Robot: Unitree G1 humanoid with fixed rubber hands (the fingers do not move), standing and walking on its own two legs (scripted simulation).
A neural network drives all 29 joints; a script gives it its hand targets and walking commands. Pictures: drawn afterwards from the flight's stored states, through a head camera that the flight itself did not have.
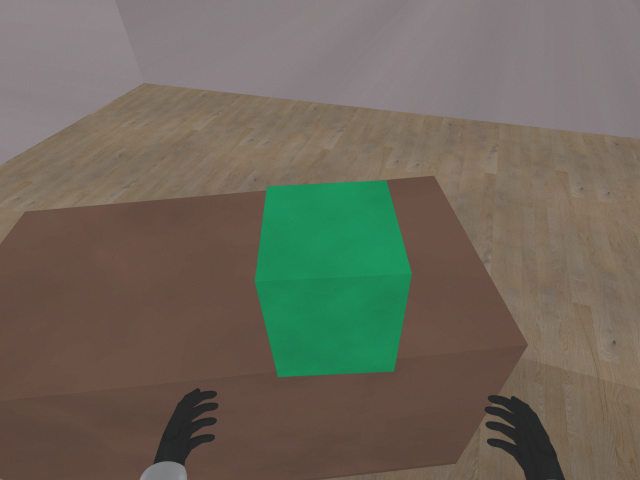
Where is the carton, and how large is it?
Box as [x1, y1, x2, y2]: [255, 180, 411, 376]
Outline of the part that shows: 385,180 267,186 255,284 278,376 393,371 411,272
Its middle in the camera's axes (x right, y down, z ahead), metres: +0.02 +0.06 +0.65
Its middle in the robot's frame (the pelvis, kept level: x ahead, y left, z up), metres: +0.44 +0.02 -0.01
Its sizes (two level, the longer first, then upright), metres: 0.210 0.200 0.250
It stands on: a pedestal, 0.64 m high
